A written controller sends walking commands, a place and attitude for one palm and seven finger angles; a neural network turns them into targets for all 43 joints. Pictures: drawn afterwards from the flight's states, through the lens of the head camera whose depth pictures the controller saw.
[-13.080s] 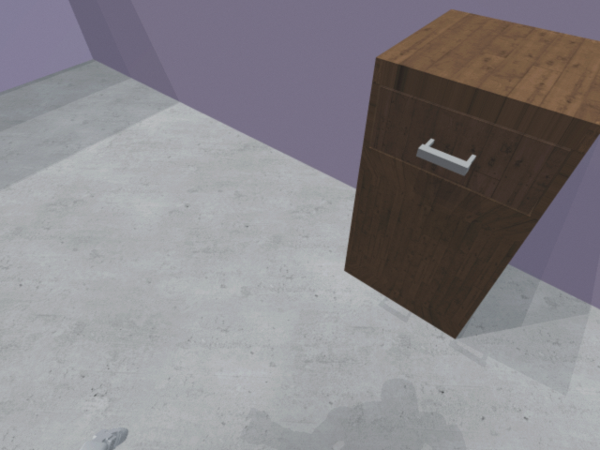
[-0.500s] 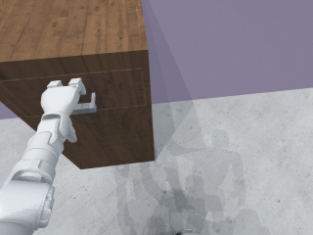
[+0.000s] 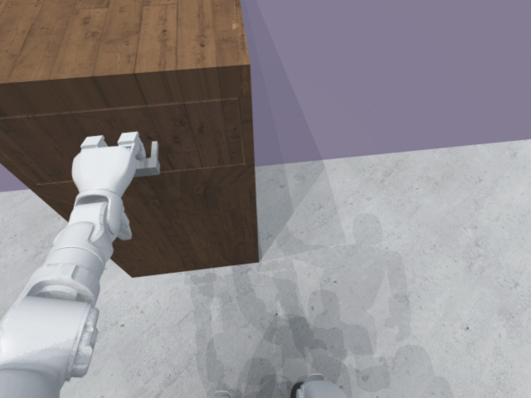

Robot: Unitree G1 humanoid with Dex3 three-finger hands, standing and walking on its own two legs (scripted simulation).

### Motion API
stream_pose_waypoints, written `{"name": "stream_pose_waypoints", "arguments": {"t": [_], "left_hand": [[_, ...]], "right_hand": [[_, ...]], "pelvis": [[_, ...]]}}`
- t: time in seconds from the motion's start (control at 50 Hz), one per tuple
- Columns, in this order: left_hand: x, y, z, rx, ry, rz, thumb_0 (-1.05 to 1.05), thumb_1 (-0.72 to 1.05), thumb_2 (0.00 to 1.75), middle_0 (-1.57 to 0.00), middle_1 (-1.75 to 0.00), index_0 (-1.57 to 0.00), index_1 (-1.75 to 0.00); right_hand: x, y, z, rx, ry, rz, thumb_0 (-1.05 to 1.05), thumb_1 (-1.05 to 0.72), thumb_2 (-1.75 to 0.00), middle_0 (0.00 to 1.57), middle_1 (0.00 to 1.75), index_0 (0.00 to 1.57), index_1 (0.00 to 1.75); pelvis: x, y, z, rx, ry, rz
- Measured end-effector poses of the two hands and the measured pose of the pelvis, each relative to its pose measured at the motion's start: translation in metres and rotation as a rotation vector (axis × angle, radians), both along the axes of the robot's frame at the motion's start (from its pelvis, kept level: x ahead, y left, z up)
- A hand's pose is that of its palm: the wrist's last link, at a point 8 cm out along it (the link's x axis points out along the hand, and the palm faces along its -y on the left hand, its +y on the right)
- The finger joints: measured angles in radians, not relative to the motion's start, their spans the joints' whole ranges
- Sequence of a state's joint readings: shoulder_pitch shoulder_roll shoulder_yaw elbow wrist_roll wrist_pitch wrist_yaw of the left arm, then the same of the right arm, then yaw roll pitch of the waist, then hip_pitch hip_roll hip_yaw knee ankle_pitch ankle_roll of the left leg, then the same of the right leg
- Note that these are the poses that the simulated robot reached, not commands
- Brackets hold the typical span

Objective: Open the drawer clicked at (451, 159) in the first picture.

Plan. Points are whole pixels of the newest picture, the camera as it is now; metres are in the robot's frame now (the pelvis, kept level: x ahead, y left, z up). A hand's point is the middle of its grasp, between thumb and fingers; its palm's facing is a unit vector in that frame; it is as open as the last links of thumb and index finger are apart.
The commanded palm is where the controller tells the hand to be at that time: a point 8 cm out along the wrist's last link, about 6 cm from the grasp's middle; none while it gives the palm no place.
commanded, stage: lower the fingers behind the handle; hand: left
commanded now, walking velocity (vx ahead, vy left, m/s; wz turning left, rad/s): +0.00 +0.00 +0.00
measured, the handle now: (125, 159) +0.53 +0.25 -0.01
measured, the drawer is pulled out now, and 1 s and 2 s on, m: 0.00 0.00 0.00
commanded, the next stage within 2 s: close the thumb around the handle in 0.96 s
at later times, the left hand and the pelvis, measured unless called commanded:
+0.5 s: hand (130, 193) +0.46 +0.24 -0.03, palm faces -0.07 -0.04 -1.00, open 13.8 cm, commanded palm +0.44 +0.24 +0.02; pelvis -0.01 +0.01 -0.02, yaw -1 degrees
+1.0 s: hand (126, 192) +0.47 +0.25 -0.03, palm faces -0.07 -0.05 -1.00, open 13.8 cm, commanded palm +0.44 +0.25 +0.02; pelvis +0.01 +0.01 -0.02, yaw -1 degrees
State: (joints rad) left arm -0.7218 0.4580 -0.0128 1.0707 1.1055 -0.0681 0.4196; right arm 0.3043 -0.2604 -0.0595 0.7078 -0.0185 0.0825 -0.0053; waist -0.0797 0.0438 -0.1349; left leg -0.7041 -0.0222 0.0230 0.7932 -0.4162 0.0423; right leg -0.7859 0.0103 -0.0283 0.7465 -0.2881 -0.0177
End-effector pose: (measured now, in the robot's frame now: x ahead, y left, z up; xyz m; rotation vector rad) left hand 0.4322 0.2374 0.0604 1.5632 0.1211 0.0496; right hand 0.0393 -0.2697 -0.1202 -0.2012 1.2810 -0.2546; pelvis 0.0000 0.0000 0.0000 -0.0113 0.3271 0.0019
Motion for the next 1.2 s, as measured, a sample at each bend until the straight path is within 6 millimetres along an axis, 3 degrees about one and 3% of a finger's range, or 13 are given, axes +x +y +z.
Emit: {"name": "stream_pose_waypoints", "arguments": {"t": [0.28, 0.5, 0.68, 0.88, 1.2], "left_hand": [[0.01, 0.002, -0.006, 0.007, -0.016, 0.015, 0.0, -0.49, 0.3, -0.31, -1.26, -0.32, -1.2], [0.012, 0.001, -0.037, -0.029, 0.02, -0.03, 0.0, -0.49, 0.3, -0.28, -1.21, -0.32, -1.2], [0.013, 0.003, -0.042, -0.022, -0.054, -0.004, 0.0, -0.49, 0.3, -0.3, -1.21, -0.33, -1.21], [0.018, 0.005, -0.038, -0.016, 0.028, 0.037, 0.0, -0.49, 0.3, -0.3, -1.2, -0.32, -1.2], [0.015, 0.009, -0.041, -0.027, -0.028, -0.007, 0.0, -0.42, 0.33, -0.29, -1.21, -0.32, -1.21]], "right_hand": [[-0.033, 0.001, -0.009, -0.003, 0.066, -0.021, 0.0, -0.9, -0.9, 0.2, 0.3, 0.2, 0.3], [-0.045, 0.0, -0.014, -0.032, 0.104, -0.026, 0.0, -0.9, -0.9, 0.2, 0.3, 0.2, 0.3], [-0.035, 0.006, -0.026, -0.002, 0.119, -0.017, 0.0, -0.9, -0.9, 0.2, 0.3, 0.2, 0.3], [-0.016, 0.011, -0.018, 0.005, 0.067, -0.015, 0.0, -0.9, -0.9, 0.2, 0.3, 0.2, 0.3], [-0.014, 0.003, -0.019, -0.023, 0.091, -0.004, 0.0, -0.9, -0.9, 0.2, 0.3, 0.2, 0.3]], "pelvis": [[-0.007, 0.003, -0.01, -0.003, 0.033, -0.007], [-0.007, 0.006, -0.021, -0.009, 0.081, -0.013], [-0.003, 0.008, -0.027, -0.018, 0.097, -0.009], [0.002, 0.008, -0.019, -0.016, 0.075, -0.011], [0.005, 0.009, -0.023, -0.021, 0.089, -0.007]]}}
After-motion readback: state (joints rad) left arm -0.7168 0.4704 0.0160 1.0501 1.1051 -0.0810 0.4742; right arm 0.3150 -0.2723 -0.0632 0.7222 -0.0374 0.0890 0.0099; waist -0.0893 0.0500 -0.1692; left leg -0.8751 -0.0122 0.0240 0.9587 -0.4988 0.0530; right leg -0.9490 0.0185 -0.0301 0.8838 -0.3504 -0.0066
